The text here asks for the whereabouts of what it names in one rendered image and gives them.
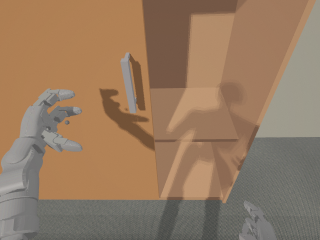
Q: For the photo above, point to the robot right hand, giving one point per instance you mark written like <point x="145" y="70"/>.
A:
<point x="261" y="228"/>

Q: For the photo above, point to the wardrobe door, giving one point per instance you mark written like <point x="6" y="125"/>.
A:
<point x="78" y="45"/>

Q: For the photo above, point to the handle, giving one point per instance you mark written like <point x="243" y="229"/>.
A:
<point x="126" y="71"/>

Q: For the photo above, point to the robot left forearm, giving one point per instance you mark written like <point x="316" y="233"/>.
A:
<point x="19" y="189"/>

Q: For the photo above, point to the robot left hand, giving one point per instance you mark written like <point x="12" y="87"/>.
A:
<point x="36" y="120"/>

